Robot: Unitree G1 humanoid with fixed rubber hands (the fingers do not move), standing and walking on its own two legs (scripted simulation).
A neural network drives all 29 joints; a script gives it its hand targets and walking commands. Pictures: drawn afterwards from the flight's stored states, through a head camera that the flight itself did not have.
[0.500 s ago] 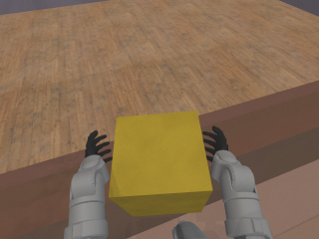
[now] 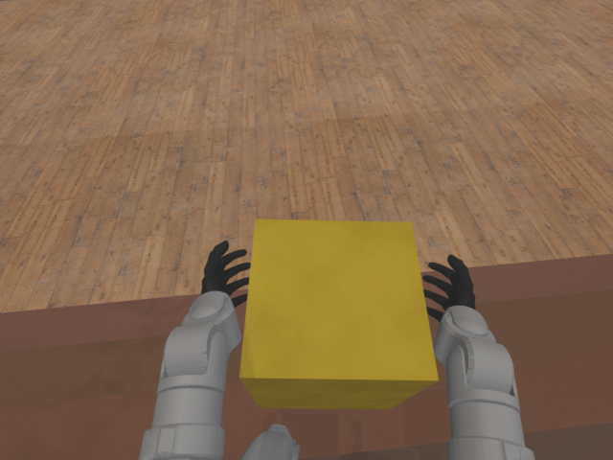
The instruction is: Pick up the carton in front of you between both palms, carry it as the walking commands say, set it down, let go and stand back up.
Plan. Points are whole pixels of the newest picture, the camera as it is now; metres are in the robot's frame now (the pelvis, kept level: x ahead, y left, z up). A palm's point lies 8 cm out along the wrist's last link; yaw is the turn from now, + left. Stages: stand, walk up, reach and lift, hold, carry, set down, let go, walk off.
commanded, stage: carry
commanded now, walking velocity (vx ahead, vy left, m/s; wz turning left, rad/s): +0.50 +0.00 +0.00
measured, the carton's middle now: (328, 323) +0.33 +0.03 -0.03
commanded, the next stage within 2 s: none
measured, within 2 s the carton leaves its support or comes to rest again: neither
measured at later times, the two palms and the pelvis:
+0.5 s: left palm (275, 186) +0.74 +0.19 -0.14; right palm (405, 188) +0.75 -0.13 -0.14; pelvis +0.43 +0.01 -0.23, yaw +2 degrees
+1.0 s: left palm (299, 151) +1.15 +0.19 -0.35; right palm (387, 160) +1.12 -0.13 -0.35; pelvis +0.82 +0.05 -0.41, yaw +2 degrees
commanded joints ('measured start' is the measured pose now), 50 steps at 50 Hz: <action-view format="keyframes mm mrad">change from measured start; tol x64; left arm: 1 -368 -704 -514 -55 -85 -21 -27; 50 -453 -594 -307 -75 5 28 6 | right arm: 1 -546 664 556 -109 109 -20 -2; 50 -662 733 680 -113 236 73 0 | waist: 1 -29 -186 -296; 50 -208 -22 -280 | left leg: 1 419 -107 202 -157 254 -2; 7 941 333 -568 -186 39 333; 23 263 44 39 683 102 39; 25 -154 -174 50 1226 -918 -39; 44 1012 142 -155 -62 569 183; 50 502 288 -497 -160 -124 303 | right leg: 1 -49 -116 97 -108 613 -52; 4 -137 -113 -38 531 974 48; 5 -387 25 -57 843 166 61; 16 -523 -107 2 -168 960 46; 25 670 -282 228 -381 1499 -132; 42 -105 -147 -10 364 1025 23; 44 -590 42 -8 901 40 85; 50 -452 -165 141 49 431 97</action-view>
